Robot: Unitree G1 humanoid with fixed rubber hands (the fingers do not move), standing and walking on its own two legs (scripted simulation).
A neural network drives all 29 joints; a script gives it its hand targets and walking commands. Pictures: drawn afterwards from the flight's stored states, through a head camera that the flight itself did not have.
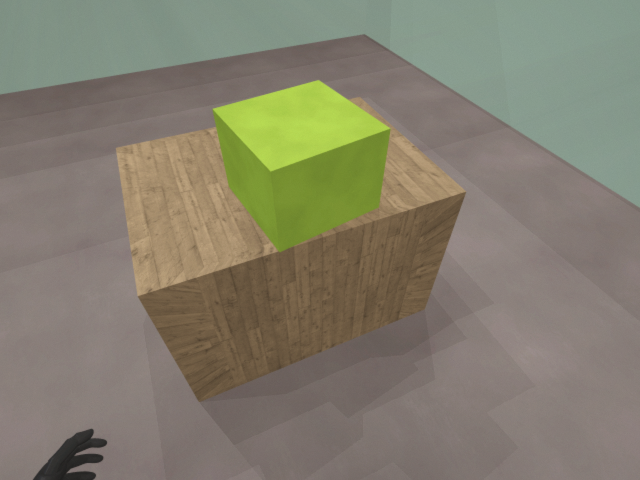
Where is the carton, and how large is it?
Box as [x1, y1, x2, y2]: [212, 80, 390, 251]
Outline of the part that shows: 318,80 212,109 228,184 279,251 378,207 390,128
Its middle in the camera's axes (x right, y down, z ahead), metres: -0.05 -0.20 +0.95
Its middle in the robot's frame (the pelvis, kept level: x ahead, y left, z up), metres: +0.85 +0.04 -0.07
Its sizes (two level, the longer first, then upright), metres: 0.294 0.291 0.227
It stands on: a pedestal, 0.57 m high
